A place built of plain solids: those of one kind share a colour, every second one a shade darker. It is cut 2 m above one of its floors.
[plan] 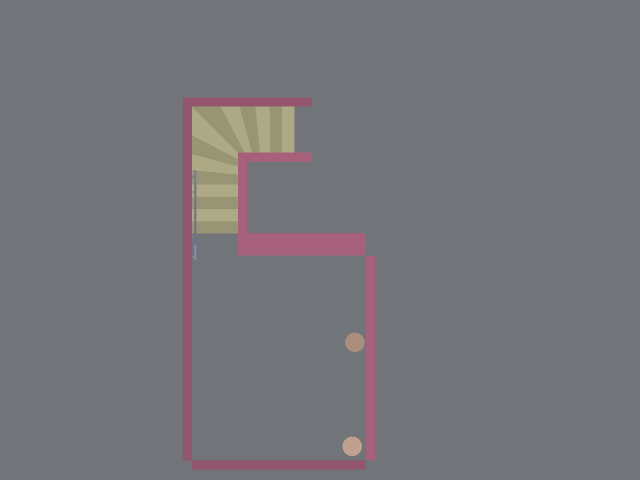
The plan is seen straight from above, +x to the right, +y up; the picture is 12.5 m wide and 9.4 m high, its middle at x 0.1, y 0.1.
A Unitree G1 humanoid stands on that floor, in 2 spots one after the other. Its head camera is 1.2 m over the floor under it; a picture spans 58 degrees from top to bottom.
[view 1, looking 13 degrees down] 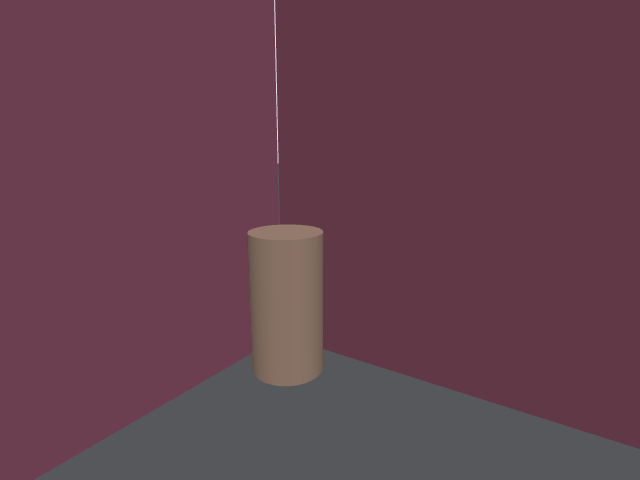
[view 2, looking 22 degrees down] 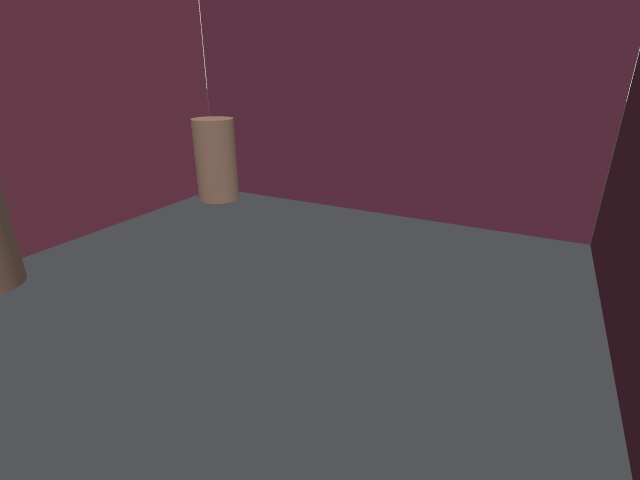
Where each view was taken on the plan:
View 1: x -0.61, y -2.27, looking -56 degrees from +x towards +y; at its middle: bin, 2.11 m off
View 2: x -1.98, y -0.77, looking -63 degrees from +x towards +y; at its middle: ground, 3.20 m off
